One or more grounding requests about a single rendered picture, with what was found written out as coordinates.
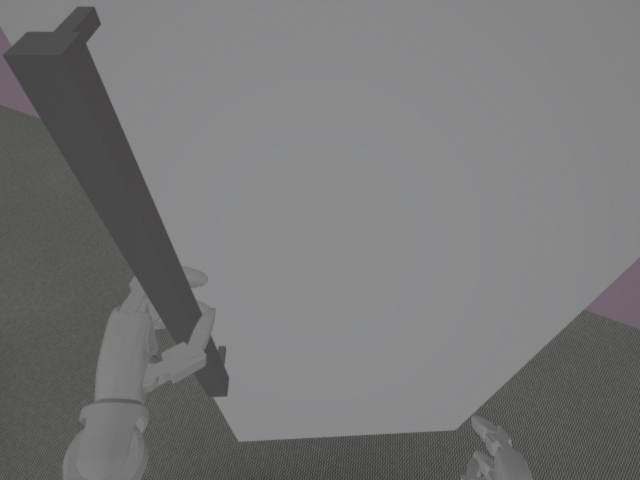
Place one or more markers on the handle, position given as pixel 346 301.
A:
pixel 58 75

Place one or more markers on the right robot hand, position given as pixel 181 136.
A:
pixel 507 464

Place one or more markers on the left robot forearm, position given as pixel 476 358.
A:
pixel 111 446

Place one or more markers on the fridge door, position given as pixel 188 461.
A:
pixel 397 203

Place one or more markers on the left robot hand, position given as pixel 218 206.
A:
pixel 123 368

